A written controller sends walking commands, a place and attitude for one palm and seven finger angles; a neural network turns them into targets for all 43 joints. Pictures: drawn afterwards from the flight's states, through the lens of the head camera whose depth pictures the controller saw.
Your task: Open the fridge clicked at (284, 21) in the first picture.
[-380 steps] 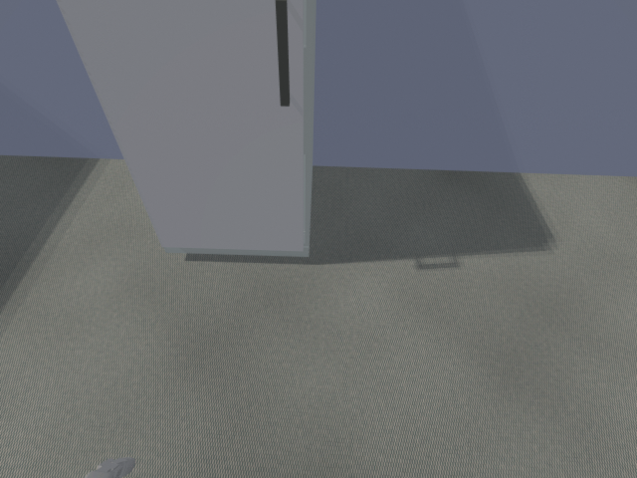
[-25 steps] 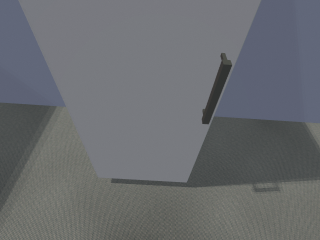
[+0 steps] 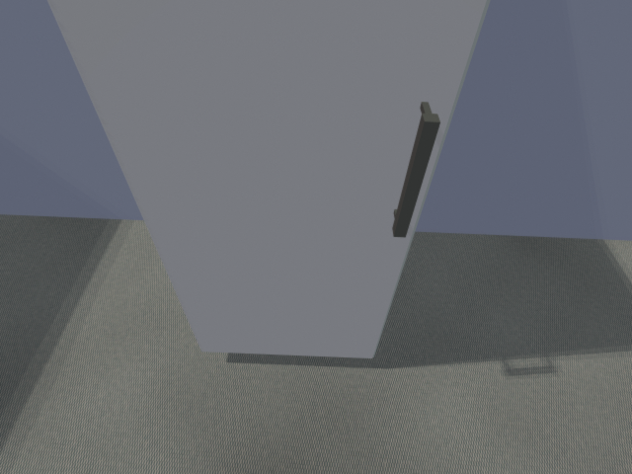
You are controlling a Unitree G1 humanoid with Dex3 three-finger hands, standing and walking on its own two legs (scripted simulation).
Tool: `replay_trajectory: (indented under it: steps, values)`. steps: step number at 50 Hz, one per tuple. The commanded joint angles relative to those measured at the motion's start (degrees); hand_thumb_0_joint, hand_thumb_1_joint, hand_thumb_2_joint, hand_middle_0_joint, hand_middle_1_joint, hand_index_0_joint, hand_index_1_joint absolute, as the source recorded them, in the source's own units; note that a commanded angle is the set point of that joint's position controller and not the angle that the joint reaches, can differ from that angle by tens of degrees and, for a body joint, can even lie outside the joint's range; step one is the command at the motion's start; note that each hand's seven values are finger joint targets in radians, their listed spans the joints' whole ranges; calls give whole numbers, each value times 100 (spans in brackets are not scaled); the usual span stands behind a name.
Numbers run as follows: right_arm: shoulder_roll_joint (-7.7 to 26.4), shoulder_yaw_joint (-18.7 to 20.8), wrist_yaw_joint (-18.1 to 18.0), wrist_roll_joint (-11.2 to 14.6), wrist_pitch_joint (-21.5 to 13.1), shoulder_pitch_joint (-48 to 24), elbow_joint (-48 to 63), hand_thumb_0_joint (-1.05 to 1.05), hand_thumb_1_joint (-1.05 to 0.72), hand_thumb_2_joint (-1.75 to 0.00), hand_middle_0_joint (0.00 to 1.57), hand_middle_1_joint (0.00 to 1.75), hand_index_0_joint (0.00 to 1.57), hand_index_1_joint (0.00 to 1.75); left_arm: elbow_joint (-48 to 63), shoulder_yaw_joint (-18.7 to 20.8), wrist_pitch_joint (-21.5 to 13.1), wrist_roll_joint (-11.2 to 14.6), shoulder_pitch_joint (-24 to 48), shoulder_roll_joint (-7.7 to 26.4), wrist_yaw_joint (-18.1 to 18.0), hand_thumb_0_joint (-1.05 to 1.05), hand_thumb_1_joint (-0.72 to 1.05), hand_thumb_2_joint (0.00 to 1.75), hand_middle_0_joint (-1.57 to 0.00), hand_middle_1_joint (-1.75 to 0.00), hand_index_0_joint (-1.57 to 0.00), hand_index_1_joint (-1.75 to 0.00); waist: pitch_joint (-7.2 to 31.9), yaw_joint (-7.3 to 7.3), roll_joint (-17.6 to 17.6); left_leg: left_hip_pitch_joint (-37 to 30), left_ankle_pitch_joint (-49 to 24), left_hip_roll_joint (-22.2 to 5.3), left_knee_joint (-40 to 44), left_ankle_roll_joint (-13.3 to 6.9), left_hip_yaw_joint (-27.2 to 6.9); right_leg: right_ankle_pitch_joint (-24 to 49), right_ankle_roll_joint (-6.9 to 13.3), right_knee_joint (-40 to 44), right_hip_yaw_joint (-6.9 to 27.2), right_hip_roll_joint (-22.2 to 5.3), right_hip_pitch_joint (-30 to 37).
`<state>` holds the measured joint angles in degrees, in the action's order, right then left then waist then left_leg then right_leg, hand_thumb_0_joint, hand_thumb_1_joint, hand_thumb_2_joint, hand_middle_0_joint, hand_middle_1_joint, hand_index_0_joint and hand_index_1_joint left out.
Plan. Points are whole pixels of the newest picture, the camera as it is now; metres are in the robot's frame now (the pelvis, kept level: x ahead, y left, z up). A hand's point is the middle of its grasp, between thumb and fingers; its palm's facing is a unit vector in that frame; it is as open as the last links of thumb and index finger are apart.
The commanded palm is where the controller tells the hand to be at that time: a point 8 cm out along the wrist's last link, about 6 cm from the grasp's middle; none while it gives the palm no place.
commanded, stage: come to a stop and stand still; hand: right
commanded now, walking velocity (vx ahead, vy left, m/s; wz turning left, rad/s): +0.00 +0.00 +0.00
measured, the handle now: (411, 175) +0.56 -0.13 +0.08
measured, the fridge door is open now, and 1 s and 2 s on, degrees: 0 0 0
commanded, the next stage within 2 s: look again from close up in 0.46 s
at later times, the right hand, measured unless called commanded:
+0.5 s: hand out of the picture +0.05 -0.20 -0.17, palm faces +0.03 +0.97 -0.24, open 7.4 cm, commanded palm none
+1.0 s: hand out of the picture +0.06 -0.19 -0.17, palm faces +0.02 +0.97 -0.24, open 7.4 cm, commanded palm none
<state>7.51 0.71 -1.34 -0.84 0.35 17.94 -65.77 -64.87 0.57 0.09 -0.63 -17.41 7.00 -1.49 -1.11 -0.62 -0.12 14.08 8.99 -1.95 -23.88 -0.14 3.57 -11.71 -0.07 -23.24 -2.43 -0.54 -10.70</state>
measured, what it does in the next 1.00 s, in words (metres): stands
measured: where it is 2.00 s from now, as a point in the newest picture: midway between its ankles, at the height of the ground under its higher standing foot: outside the picture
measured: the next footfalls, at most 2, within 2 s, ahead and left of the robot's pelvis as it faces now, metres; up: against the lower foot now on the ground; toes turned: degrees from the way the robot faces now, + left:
none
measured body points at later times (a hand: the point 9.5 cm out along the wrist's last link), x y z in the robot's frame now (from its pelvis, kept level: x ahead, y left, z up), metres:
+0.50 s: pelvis +0.02 -0.01 +0.00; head +0.02 +0.01 +0.45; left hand +0.03 +0.21 -0.17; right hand +0.05 -0.25 -0.15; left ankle +0.04 +0.12 -0.74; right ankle +0.01 -0.12 -0.74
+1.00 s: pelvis +0.03 +0.00 +0.00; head +0.04 +0.01 +0.45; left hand +0.08 +0.25 -0.16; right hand +0.06 -0.25 -0.15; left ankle +0.04 +0.12 -0.74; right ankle +0.01 -0.12 -0.74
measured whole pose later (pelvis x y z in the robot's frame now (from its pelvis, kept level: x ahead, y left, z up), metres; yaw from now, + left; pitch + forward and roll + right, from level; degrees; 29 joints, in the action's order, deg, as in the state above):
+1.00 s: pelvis +0.03 +0.00 +0.00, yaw -1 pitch -1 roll -1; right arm 11.8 -0.2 -0.9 -0.8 -1.2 12.3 -62.5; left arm -62.9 -0.8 -1.4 -0.7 -11.4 12.5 -1.0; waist -2.6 -0.4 -0.6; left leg 11.6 12.8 -2.2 -25.7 -0.3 4.4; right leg -14.5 -0.4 -23.5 -1.6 -0.4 -7.9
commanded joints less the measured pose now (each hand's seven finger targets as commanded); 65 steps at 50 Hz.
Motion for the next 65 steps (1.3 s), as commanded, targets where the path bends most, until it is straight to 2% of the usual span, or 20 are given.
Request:
replay_trajectory:
  steps: [1, 2, 3, 4, 5, 6, 8, 9, 10, 11, 14, 19, 21, 25, 29, 37, 45, 51, 63, 65]
  values:
    - [552, 89, -51, 2, -108, 217, 201, 0, -90, -90, 20, 30, 20, 30, 103, 84, -79, -14, -429, 467, -23, 0, 90, 90, -20, -30, -20, -30, -354, 52, 168, 99, 1051, -462, 707, -29, -693, -658, 103, 577, 455, -455, -389]
    - [699, -4, -277, -65, -196, 666, 92, 0, -90, -90, 20, 30, 20, 30, 505, 76, -136, -5, 270, 763, 63, 0, 90, 90, -20, -30, -20, -30, -551, -212, 90, 35, 60, -663, 438, -47, -725, -472, -86, -566, 74, -502, -729]
    - [943, 39, -214, -42, -253, 416, 345, 0, -90, -90, 20, 30, 20, 30, 656, 48, -68, -16, -92, 424, 88, 0, 90, 90, -20, -30, -20, -30, 52, 121, 63, 245, 1600, -931, 752, -282, -1234, -892, -58, -752, 165, -138, -436]
    - [999, 77, -181, -46, -262, 185, 482, 0, -90, -90, 20, 30, 20, 30, 620, 45, -84, -25, -469, 435, 100, 0, 90, 90, -20, -30, -20, -30, 222, 294, 150, 574, 2227, -913, 677, -394, -1119, -800, 5, -714, 151, -169, -203]
    - [937, 83, -148, -50, -286, 72, 578, 0, -90, -90, 20, 30, 20, 30, 633, 32, -119, -64, -641, 397, 118, 0, 90, 90, -20, -30, -20, -30, 300, 316, -88, 645, 1834, -828, 474, -408, -890, -475, 15, -644, 156, -160, -50]
    - [814, 49, -128, -32, -280, 52, 566, 0, -90, -90, 20, 30, 20, 30, 632, 27, -144, -55, -620, 402, 106, 0, 90, 90, -20, -30, -20, -30, 50, 303, -238, 777, 1764, -676, 324, -367, -778, -407, 45, -370, 308, -268, -161]
    - [661, 15, -98, -21, -242, 148, 558, 0, -90, -90, 20, 30, 20, 30, 731, 23, -190, -42, -542, 530, 68, 0, 90, 90, -20, -30, -20, -30, -261, 181, -407, 430, 1391, -375, 37, -236, -558, -590, 167, 162, 667, -479, -756]
    - [624, 3, -85, -18, -227, 210, 553, 0, -90, -90, 20, 30, 20, 30, 774, 21, -194, -35, -463, 595, 52, 0, 90, 90, -20, -30, -20, -30, -384, 112, -294, 226, 1238, -328, -13, -215, -506, -819, 203, 324, 759, -514, -1004]
    - [639, 4, -76, -31, -239, 224, 542, 0, -90, -90, 20, 30, 20, 30, 798, 22, -217, -37, -421, 617, 52, 0, 90, 90, -20, -30, -20, -30, -368, 69, -179, 28, 946, -333, -66, -202, -456, -608, 215, 344, 770, -513, -1050]
    - [619, -4, -70, -15, -248, 245, 524, 0, -90, -90, 20, 30, 20, 30, 797, 16, -235, -34, -416, 666, 43, 0, 90, 90, -20, -30, -20, -30, -318, 58, -36, -48, 833, -344, -62, -197, -494, -552, 215, 377, 756, -504, -989]
    - [647, 4, -63, 1, -229, 198, 549, 0, -90, -90, 20, 30, 20, 30, 743, 12, -247, -30, -395, 754, 29, 0, 90, 90, -20, -30, -20, -30, -436, 50, 23, -66, 736, -374, -8, -181, -496, -593, 214, 490, 736, -489, -933]
    - [809, 40, -60, 7, -233, 35, 636, 0, -90, -90, 20, 30, 20, 30, 666, 12, -265, -33, -354, 871, 26, 0, 90, 90, -20, -30, -20, -30, -404, 48, 100, -191, 475, -435, 34, -184, -475, -215, 208, 483, 684, -469, -748]
    - [881, 51, -58, 8, -243, -3, 657, 0, -90, -90, 20, 30, 20, 30, 642, 12, -281, -35, -294, 930, 22, 0, 90, 90, -20, -30, -20, -30, -272, 38, 8, -290, 225, -451, 3, -185, -457, 89, 202, 413, 640, -480, -595]
    - [972, 69, -49, 3, -243, -130, 694, 0, -90, -90, 20, 30, 20, 30, 596, 20, -269, -35, -179, 968, 25, 0, 90, 90, -20, -30, -20, -30, -207, 46, 144, -331, 110, -487, 60, -192, -482, 219, 183, 370, 573, -479, -442]
    - [1067, 82, -33, 10, -235, -231, 707, 0, -90, -90, 20, 30, 20, 30, 553, 15, -260, -37, -37, 1054, 32, 0, 90, 90, -20, -30, -20, -30, -145, 42, 34, -355, 118, -513, 110, -193, -522, 239, 159, 395, 539, -484, -359]
    - [1233, 91, -27, 9, -259, -367, 652, 0, -90, -90, 20, 30, 20, 30, 478, 22, -263, -29, 191, 1187, 27, 0, 90, 90, -20, -30, -20, -30, 105, 54, 29, -580, -528, -564, 89, -204, -525, 687, 123, 313, 487, -522, -104]
    - [1273, 72, -22, 0, -242, -432, 598, 0, -90, -90, 20, 30, 20, 30, 402, 10, -221, -27, 349, 1204, 25, 0, 90, 90, -20, -30, -20, -30, -17, 49, 98, -549, -438, -564, 234, -199, -531, 574, 100, 357, 478, -538, -58]
    - [1312, 81, -19, 6, -245, -465, 592, 0, -90, -90, 20, 30, 20, 30, 382, 5, -224, -26, 416, 1263, 26, 0, 90, 90, -20, -30, -20, -30, 36, 38, 23, -608, -545, -569, 259, -200, -558, 653, 90, 385, 472, -550, -1]
    - [1380, 100, -12, 14, -251, -495, 584, 0, -90, -90, 20, 30, 20, 30, 317, 9, -220, -33, 439, 1259, 27, 0, 90, 90, -20, -30, -20, -30, 83, 16, 75, -694, -587, -598, 320, -216, -549, 668, 67, 407, 457, -548, 30]
    - [1365, 101, -15, 3, -256, -477, 583, 0, -90, -90, 20, 30, 20, 30, 299, 7, -216, -31, 404, 1218, 23, 0, 90, 90, -20, -30, -20, -30, 114, 25, 169, -742, -694, -580, 316, -221, -543, 726, 70, 396, 452, -568, 55]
